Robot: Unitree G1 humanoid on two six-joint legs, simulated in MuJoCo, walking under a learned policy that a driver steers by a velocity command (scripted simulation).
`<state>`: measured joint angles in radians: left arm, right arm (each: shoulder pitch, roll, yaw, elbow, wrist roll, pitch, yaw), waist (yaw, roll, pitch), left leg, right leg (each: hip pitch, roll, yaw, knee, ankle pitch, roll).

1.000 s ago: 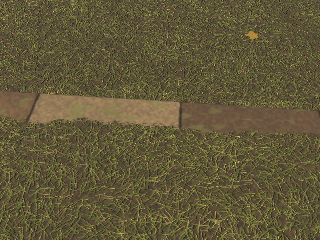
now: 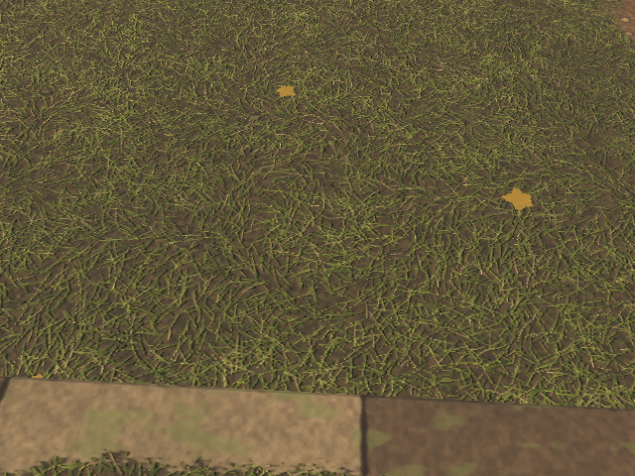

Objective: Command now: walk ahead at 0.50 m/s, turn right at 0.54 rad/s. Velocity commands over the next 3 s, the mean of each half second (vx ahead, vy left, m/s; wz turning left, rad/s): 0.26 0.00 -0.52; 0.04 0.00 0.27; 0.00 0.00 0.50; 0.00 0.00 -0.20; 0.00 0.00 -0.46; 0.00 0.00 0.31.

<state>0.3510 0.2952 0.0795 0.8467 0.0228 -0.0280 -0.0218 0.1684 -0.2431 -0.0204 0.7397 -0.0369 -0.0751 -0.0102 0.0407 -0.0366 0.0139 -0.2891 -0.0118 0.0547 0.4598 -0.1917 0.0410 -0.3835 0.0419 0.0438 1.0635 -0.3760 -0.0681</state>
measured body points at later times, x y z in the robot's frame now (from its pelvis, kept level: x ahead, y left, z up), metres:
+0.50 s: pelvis +0.17 -0.04 -0.01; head +0.21 -0.06 +0.44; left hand +0.39 +0.17 -0.12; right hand +0.17 -0.31 -0.15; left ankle +0.15 +0.11 -0.65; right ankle +0.24 -0.11 -0.74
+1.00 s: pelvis +0.19 -0.01 +0.00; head +0.22 +0.02 +0.45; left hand +0.33 +0.26 -0.13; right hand +0.23 -0.29 -0.11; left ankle +0.18 +0.08 -0.74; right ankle +0.19 -0.12 -0.68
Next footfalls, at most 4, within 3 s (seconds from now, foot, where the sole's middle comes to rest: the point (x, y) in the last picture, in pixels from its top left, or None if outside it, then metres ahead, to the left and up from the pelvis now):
0.36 right None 0.28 -0.12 -0.78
0.86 left None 0.22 0.07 -0.78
1.34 right None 0.25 -0.13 -0.78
1.70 left None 0.18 0.07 -0.78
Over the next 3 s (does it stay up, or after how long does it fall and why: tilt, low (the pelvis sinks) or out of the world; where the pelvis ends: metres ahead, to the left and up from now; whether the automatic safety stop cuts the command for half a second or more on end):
stays up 0.17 -0.09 0.00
